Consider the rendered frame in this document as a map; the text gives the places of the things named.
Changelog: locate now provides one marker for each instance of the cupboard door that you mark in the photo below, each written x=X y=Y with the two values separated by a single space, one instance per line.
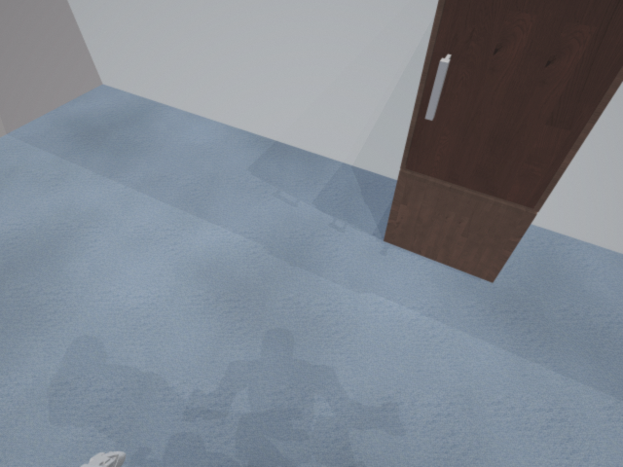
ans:
x=525 y=77

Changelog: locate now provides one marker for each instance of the handle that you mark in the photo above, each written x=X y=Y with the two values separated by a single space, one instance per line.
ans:
x=437 y=87

